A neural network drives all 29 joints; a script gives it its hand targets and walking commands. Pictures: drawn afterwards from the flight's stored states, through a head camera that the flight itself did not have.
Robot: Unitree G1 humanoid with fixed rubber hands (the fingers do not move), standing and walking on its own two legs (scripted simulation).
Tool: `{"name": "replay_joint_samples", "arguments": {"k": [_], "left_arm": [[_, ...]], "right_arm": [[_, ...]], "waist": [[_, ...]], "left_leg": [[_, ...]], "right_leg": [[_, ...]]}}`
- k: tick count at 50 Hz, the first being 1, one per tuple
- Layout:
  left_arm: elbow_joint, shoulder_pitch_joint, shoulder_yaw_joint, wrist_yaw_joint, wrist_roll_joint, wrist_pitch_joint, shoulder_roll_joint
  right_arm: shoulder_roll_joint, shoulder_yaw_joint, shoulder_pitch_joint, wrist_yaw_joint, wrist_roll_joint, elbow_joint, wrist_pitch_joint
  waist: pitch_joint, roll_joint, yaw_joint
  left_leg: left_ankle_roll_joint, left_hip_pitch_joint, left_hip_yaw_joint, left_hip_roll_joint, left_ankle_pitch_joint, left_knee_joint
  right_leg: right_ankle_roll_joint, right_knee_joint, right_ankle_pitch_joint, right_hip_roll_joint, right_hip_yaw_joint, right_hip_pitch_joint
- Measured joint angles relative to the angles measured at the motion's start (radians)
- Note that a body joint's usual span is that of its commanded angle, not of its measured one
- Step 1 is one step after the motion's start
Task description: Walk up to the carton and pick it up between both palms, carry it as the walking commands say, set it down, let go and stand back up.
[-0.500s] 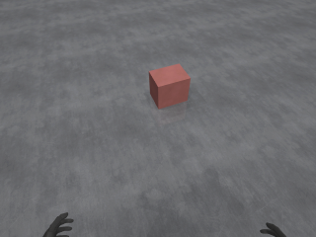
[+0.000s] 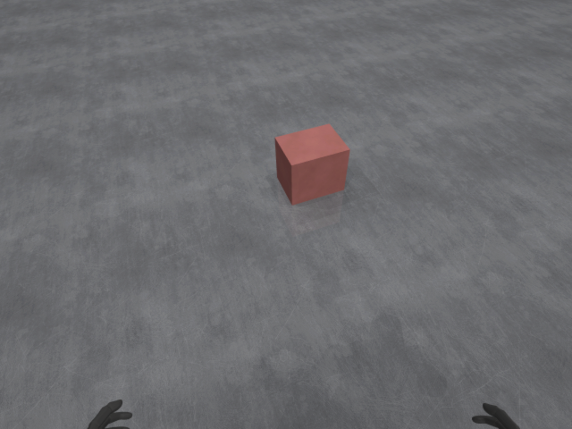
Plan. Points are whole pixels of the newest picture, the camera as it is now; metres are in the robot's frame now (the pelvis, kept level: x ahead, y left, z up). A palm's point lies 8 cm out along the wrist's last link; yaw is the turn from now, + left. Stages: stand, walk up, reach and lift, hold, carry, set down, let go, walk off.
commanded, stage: stand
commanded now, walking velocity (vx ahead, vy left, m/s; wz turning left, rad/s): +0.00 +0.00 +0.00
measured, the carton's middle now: (310, 164) +1.34 -0.07 -0.65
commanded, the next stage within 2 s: walk up in 0.24 s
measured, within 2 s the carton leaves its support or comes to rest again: neither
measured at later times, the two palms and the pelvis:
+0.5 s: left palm out of the picture +0.10 +0.31 -0.10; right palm out of the picture +0.10 -0.31 -0.10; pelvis +0.00 +0.00 +0.00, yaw -1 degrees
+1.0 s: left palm (121, 314) +0.31 +0.32 -0.09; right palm out of the picture +0.12 -0.32 -0.10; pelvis +0.13 +0.02 -0.03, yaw -5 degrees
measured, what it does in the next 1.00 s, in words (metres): walks ahead: right foot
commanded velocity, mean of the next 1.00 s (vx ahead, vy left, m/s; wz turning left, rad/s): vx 0.00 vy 0.00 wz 0.00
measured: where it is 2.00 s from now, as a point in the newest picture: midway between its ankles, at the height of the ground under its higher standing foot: (296, 348)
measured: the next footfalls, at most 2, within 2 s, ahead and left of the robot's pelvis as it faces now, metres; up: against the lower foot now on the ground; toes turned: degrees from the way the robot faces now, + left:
right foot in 1.00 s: +0.28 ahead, -0.12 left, +0.00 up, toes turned -7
left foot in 1.26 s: +0.35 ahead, +0.15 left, +0.00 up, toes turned +2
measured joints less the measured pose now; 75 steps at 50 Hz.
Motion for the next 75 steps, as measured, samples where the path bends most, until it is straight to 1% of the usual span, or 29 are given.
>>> {"name": "replay_joint_samples", "arguments": {"k": [22, 26, 28, 30, 31, 33, 34, 35, 36, 38, 40, 44, 48, 50, 51, 52, 54, 55, 56, 58, 60, 63, 65, 66, 67, 69, 70, 72, 75], "left_arm": [[0.004, 0.003, 0.007, -0.002, 0.010, 0.007, 0.009], [-0.075, 0.075, 0.035, -0.037, 0.025, -0.014, 0.031], [-0.117, 0.114, 0.047, -0.045, 0.031, -0.027, 0.050], [-0.147, 0.150, 0.060, -0.048, 0.035, -0.032, 0.066], [-0.159, 0.167, 0.068, -0.050, 0.035, -0.032, 0.077], [-0.175, 0.199, 0.081, -0.054, 0.032, -0.026, 0.102], [-0.181, 0.216, 0.085, -0.055, 0.031, -0.020, 0.118], [-0.186, 0.230, 0.089, -0.054, 0.031, -0.014, 0.129], [-0.191, 0.235, 0.088, -0.051, 0.030, -0.011, 0.129], [-0.203, 0.225, 0.072, -0.048, 0.025, -0.016, 0.126], [-0.219, 0.211, 0.061, -0.051, 0.018, -0.026, 0.125], [-0.263, 0.176, 0.051, -0.070, 0.011, -0.029, 0.117], [-0.304, 0.124, 0.049, -0.087, 0.012, -0.032, 0.101], [-0.324, 0.108, 0.048, -0.085, 0.016, -0.043, 0.102], [-0.336, 0.101, 0.051, -0.079, 0.017, -0.050, 0.107], [-0.350, 0.099, 0.054, -0.070, 0.016, -0.056, 0.111], [-0.374, 0.106, 0.056, -0.054, 0.008, -0.062, 0.108], [-0.381, 0.113, 0.056, -0.048, 0.006, -0.063, 0.101], [-0.388, 0.123, 0.057, -0.043, 0.005, -0.062, 0.095], [-0.391, 0.141, 0.057, -0.037, 0.012, -0.061, 0.092], [-0.391, 0.154, 0.060, -0.042, 0.022, -0.057, 0.104], [-0.387, 0.183, 0.067, -0.052, 0.023, -0.051, 0.134], [-0.370, 0.210, 0.075, -0.054, 0.023, -0.041, 0.149], [-0.357, 0.221, 0.077, -0.052, 0.020, -0.034, 0.149], [-0.346, 0.225, 0.077, -0.049, 0.017, -0.029, 0.144], [-0.325, 0.222, 0.068, -0.046, 0.017, -0.033, 0.139], [-0.315, 0.216, 0.062, -0.047, 0.018, -0.038, 0.139], [-0.302, 0.205, 0.055, -0.054, 0.015, -0.049, 0.141], [-0.293, 0.198, 0.059, -0.072, 0.005, -0.054, 0.139]], "right_arm": [[0.003, -0.009, 0.007, 0.001, -0.008, -0.002, 0.007], [-0.035, -0.056, 0.055, 0.035, -0.031, -0.066, -0.023], [-0.066, -0.076, 0.084, 0.046, -0.037, -0.105, -0.030], [-0.091, -0.091, 0.105, 0.054, -0.038, -0.134, -0.031], [-0.098, -0.095, 0.113, 0.059, -0.038, -0.144, -0.033], [-0.103, -0.103, 0.127, 0.069, -0.037, -0.160, -0.041], [-0.100, -0.107, 0.133, 0.071, -0.036, -0.169, -0.049], [-0.098, -0.109, 0.139, 0.069, -0.040, -0.181, -0.060], [-0.101, -0.111, 0.150, 0.067, -0.040, -0.195, -0.069], [-0.102, -0.112, 0.180, 0.061, -0.026, -0.213, -0.073], [-0.095, -0.108, 0.212, 0.053, -0.022, -0.225, -0.069], [-0.080, -0.098, 0.273, 0.047, -0.029, -0.260, -0.071], [-0.087, -0.088, 0.310, 0.051, -0.024, -0.287, -0.068], [-0.097, -0.086, 0.323, 0.052, -0.012, -0.303, -0.064], [-0.098, -0.083, 0.323, 0.051, -0.006, -0.309, -0.061], [-0.095, -0.078, 0.315, 0.050, 0.000, -0.312, -0.058], [-0.096, -0.067, 0.298, 0.044, 0.008, -0.316, -0.053], [-0.100, -0.061, 0.290, 0.043, 0.011, -0.317, -0.051], [-0.101, -0.057, 0.278, 0.044, 0.013, -0.317, -0.049], [-0.099, -0.053, 0.256, 0.049, 0.009, -0.317, -0.045], [-0.095, -0.051, 0.242, 0.064, 0.004, -0.315, -0.043], [-0.100, -0.068, 0.236, 0.084, -0.009, -0.315, -0.048], [-0.109, -0.082, 0.241, 0.085, -0.017, -0.317, -0.063], [-0.117, -0.088, 0.250, 0.081, -0.021, -0.325, -0.071], [-0.125, -0.092, 0.260, 0.075, -0.023, -0.332, -0.079], [-0.127, -0.095, 0.272, 0.060, -0.019, -0.339, -0.082], [-0.126, -0.094, 0.279, 0.053, -0.017, -0.339, -0.082], [-0.126, -0.088, 0.289, 0.046, -0.017, -0.337, -0.081], [-0.131, -0.084, 0.300, 0.050, -0.016, -0.337, -0.083]], "waist": [[-0.010, -0.012, -0.010], [-0.042, -0.006, -0.005], [-0.044, 0.004, -0.008], [-0.032, 0.019, -0.004], [-0.029, 0.021, -0.001], [-0.021, 0.008, 0.004], [-0.020, -0.016, 0.005], [-0.018, -0.045, 0.007], [-0.018, -0.054, 0.005], [-0.010, -0.069, -0.002], [-0.002, -0.084, -0.011], [0.011, -0.089, -0.031], [0.027, -0.060, -0.054], [0.027, -0.034, -0.068], [0.032, -0.023, -0.068], [0.038, -0.017, -0.063], [0.043, 0.002, -0.050], [0.044, 0.018, -0.042], [0.043, 0.032, -0.035], [0.038, 0.046, -0.024], [0.030, 0.037, -0.011], [0.007, 0.010, 0.006], [-0.009, -0.027, 0.012], [-0.022, -0.041, 0.009], [-0.031, -0.046, 0.003], [-0.032, -0.061, -0.007], [-0.033, -0.067, -0.014], [-0.032, -0.076, -0.026], [-0.030, -0.080, -0.037]], "left_leg": [[0.004, -0.007, 0.000, 0.001, -0.002, 0.005], [0.059, -0.068, 0.013, 0.002, -0.162, 0.143], [0.081, -0.115, 0.004, 0.002, -0.192, 0.237], [0.089, -0.162, -0.024, 0.005, -0.227, 0.317], [0.089, -0.182, -0.031, 0.007, -0.235, 0.336], [0.081, -0.190, -0.018, 0.005, -0.184, 0.338], [0.064, -0.175, -0.004, -0.009, -0.143, 0.323], [0.052, -0.163, 0.019, -0.029, -0.138, 0.317], [0.047, -0.155, 0.032, -0.037, -0.150, 0.317], [0.049, -0.121, 0.051, -0.048, -0.164, 0.286], [0.051, -0.070, 0.067, -0.056, -0.156, 0.231], [0.047, 0.021, 0.086, -0.055, -0.150, 0.135], [0.030, 0.072, 0.093, -0.032, -0.191, 0.124], [0.018, 0.056, 0.085, -0.005, -0.252, 0.206], [0.024, 0.014, 0.072, 0.010, -0.277, 0.315], [0.037, -0.051, 0.043, 0.007, -0.265, 0.470], [0.060, -0.180, -0.024, -0.014, -0.240, 0.739], [0.065, -0.233, -0.045, -0.015, -0.223, 0.815], [0.064, -0.276, -0.055, -0.008, -0.212, 0.845], [0.056, -0.338, -0.059, 0.018, -0.231, 0.777], [0.059, -0.367, -0.047, 0.038, -0.272, 0.637], [0.066, -0.373, -0.015, 0.044, -0.193, 0.469], [0.046, -0.352, 0.008, 0.018, -0.092, 0.463], [0.039, -0.352, 0.020, 0.005, -0.096, 0.479], [0.034, -0.351, 0.026, -0.001, -0.119, 0.493], [0.041, -0.325, 0.041, -0.007, -0.154, 0.487], [0.048, -0.310, 0.045, -0.006, -0.154, 0.472], [0.042, -0.283, 0.047, -0.003, -0.157, 0.440], [0.026, -0.245, 0.056, 0.003, -0.170, 0.398]], "right_leg": [[0.001, -0.005, 0.006, -0.001, 0.000, -0.003], [-0.029, 0.122, -0.124, 0.007, 0.019, -0.065], [-0.020, 0.156, -0.084, 0.013, 0.022, -0.081], [-0.002, 0.188, -0.105, 0.022, 0.015, -0.078], [0.004, 0.200, -0.126, 0.024, 0.013, -0.075], [0.006, 0.230, -0.166, 0.014, 0.013, -0.066], [-0.003, 0.271, -0.197, -0.003, 0.023, -0.074], [-0.028, 0.347, -0.234, -0.018, 0.048, -0.105], [-0.037, 0.455, -0.251, -0.012, 0.069, -0.153], [-0.031, 0.627, -0.214, 0.000, 0.089, -0.244], [-0.012, 0.681, -0.160, -0.002, 0.086, -0.305], [0.002, 0.530, -0.115, -0.041, 0.029, -0.359], [-0.021, 0.315, -0.053, -0.062, -0.025, -0.343], [-0.047, 0.222, -0.002, -0.046, -0.040, -0.307], [-0.042, 0.230, 0.066, -0.037, -0.047, -0.310], [-0.031, 0.271, 0.067, -0.031, -0.050, -0.325], [-0.017, 0.321, 0.011, -0.023, -0.056, -0.324], [-0.014, 0.329, -0.014, -0.018, -0.063, -0.311], [-0.016, 0.331, -0.031, -0.014, -0.071, -0.295], [-0.017, 0.332, -0.055, -0.015, -0.091, -0.266], [-0.016, 0.351, -0.089, -0.029, -0.106, -0.245], [-0.011, 0.414, -0.165, -0.055, -0.113, -0.232], [-0.025, 0.500, -0.270, -0.085, -0.087, -0.241], [-0.040, 0.555, -0.345, -0.089, -0.060, -0.259], [-0.044, 0.631, -0.357, -0.077, -0.030, -0.290], [-0.034, 0.761, -0.296, -0.062, 0.002, -0.350], [-0.027, 0.785, -0.271, -0.060, 0.002, -0.373], [-0.016, 0.746, -0.236, -0.066, -0.003, -0.398], [-0.016, 0.588, -0.226, -0.082, -0.013, -0.395]]}}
